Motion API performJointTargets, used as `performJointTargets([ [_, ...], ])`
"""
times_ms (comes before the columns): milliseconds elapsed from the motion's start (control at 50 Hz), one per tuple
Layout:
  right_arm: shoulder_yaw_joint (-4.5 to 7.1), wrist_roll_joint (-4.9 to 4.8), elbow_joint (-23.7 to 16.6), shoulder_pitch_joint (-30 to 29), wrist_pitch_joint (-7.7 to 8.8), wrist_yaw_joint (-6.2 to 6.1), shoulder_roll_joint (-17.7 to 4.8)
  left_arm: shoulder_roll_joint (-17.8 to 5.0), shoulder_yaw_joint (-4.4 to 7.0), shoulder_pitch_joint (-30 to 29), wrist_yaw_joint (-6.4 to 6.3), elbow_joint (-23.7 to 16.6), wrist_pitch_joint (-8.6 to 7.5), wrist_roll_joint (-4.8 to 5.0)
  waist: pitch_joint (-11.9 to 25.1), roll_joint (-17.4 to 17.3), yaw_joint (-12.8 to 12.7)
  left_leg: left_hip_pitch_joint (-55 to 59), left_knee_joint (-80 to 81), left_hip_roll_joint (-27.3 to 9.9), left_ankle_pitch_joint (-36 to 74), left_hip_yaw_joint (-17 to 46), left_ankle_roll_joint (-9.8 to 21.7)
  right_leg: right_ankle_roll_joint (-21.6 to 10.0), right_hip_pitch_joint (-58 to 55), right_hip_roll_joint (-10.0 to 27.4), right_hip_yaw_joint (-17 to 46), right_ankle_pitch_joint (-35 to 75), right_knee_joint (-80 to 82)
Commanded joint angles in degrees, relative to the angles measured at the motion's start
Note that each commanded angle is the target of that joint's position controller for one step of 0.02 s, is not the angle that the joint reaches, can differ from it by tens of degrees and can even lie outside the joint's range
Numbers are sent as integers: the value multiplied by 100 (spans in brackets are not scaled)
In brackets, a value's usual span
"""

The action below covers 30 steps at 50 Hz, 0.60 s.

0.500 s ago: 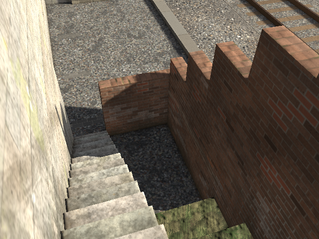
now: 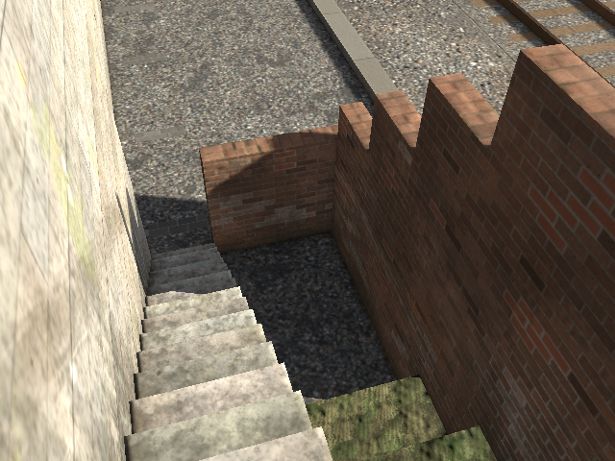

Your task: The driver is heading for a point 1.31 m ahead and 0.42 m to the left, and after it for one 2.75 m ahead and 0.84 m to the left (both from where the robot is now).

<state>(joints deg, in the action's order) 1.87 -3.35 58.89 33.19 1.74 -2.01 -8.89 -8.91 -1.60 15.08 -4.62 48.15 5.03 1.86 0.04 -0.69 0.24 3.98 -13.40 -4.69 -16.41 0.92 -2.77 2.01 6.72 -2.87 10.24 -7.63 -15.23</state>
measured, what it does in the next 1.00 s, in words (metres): stands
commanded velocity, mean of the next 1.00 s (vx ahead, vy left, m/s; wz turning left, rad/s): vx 0.46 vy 0.00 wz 0.00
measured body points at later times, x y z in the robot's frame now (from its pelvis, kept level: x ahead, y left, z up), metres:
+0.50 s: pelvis +0.00 -0.01 +0.00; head +0.00 +0.00 +0.44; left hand +0.19 +0.19 -0.11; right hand +0.00 -0.25 -0.14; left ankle -0.10 +0.15 -0.75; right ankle +0.01 -0.15 -0.75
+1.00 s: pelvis -0.01 -0.01 +0.00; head -0.01 -0.02 +0.45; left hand +0.19 +0.18 -0.09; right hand +0.01 -0.26 -0.14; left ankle -0.10 +0.15 -0.75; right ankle +0.01 -0.15 -0.75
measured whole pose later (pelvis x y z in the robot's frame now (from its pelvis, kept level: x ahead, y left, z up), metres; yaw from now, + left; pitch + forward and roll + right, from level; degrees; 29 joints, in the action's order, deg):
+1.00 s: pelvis -0.01 -0.01 +0.00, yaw -2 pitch -2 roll -1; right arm 0.1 -1.2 43.6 24.3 1.5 -0.4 -12.4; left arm -9.3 -4.4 4.4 -2.4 37.2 5.4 -0.6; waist -1.5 -1.4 1.1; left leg 3.5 -15.6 -5.1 -17.0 -1.0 -3.8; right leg 1.5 9.7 -4.0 11.7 -9.1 -21.0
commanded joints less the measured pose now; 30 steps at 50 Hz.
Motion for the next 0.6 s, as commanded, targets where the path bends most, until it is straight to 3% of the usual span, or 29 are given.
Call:
performJointTargets([
  [20, 98, -17, -92, 663, 43, -27, -575, -296, 37, -232, -12, -473, -92, -7, -511, -143, -13, -771, 145, -169, 1487, -6, 310, -313, -210, 166, 38, 915, -90],
  [100, 100, -26, -219, 487, 38, -21, -649, -250, 7, -369, 14, -638, -100, -10, -455, -207, -4, -744, -47, -146, 1707, -51, 365, -383, -194, 115, 6, 1085, -333],
  [120, 115, 42, -319, 441, 12, 2, -686, -236, -7, -439, 23, -660, -82, -46, -347, -174, 28, -638, -122, -139, 1903, -101, 365, -420, -204, 118, -38, 1431, -437],
  [340, 38, 94, -816, -68, -16, 26, -783, -231, -82, -978, 88, -1009, -36, -144, -227, -40, 41, -736, -270, -166, 2015, -126, 261, -463, -458, 162, 113, 2258, -703],
  [600, 3, 183, -1344, -485, -8, 53, -860, -344, -114, -1441, 157, -1340, -32, -212, -86, 55, 92, -809, -6, -225, 1287, -124, 134, -321, -523, 213, 293, 1887, -615],
])
Keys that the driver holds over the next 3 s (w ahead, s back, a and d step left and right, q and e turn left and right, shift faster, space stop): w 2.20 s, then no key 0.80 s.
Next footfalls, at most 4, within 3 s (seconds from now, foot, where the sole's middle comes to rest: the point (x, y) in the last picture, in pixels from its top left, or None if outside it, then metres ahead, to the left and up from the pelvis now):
none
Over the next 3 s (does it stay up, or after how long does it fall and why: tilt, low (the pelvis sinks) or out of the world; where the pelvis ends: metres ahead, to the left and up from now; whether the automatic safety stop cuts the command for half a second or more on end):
stays up -0.01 0.00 0.00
